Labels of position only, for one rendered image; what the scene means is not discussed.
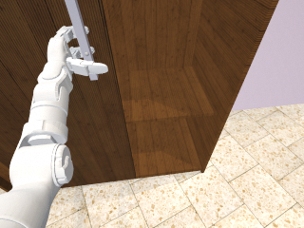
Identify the robot left forearm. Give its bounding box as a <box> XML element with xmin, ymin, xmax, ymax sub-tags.
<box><xmin>9</xmin><ymin>60</ymin><xmax>73</xmax><ymax>186</ymax></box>

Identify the left robot hand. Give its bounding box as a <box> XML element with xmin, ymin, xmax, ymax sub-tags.
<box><xmin>47</xmin><ymin>26</ymin><xmax>108</xmax><ymax>76</ymax></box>

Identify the handle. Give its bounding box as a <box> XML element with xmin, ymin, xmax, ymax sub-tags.
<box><xmin>65</xmin><ymin>0</ymin><xmax>99</xmax><ymax>81</ymax></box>

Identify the left robot upper arm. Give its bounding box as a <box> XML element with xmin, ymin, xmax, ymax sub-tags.
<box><xmin>0</xmin><ymin>143</ymin><xmax>74</xmax><ymax>228</ymax></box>

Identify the wardrobe door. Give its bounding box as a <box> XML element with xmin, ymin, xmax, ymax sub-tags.
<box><xmin>0</xmin><ymin>162</ymin><xmax>11</xmax><ymax>183</ymax></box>
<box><xmin>0</xmin><ymin>0</ymin><xmax>136</xmax><ymax>188</ymax></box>

